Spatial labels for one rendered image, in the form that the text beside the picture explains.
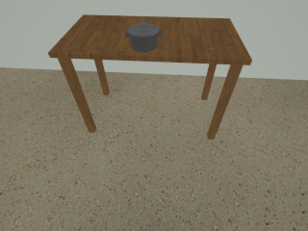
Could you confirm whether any pot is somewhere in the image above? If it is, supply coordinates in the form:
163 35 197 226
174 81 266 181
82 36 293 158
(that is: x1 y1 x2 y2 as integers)
125 31 163 53

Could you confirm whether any table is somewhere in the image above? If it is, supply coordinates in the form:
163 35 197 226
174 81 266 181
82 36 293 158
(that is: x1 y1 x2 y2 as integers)
48 14 252 140

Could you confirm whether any knob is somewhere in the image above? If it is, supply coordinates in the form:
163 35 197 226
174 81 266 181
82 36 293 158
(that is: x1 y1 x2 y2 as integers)
139 22 148 28

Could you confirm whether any lid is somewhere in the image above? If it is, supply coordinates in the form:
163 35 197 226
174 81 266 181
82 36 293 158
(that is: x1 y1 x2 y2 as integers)
128 23 159 38

